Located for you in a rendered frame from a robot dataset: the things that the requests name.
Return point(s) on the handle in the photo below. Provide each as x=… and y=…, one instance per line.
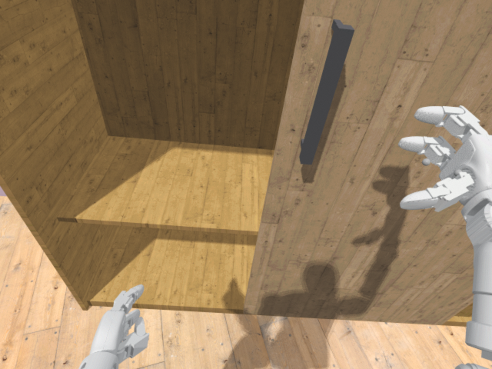
x=340, y=43

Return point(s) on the right robot forearm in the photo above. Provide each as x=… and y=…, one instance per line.
x=477, y=213

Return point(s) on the robot left hand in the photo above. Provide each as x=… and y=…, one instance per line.
x=114, y=325

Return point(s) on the wardrobe door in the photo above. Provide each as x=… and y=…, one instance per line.
x=333, y=241
x=467, y=312

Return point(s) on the robot right hand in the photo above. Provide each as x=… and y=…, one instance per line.
x=474, y=158

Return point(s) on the left robot forearm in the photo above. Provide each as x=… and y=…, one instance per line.
x=100, y=360

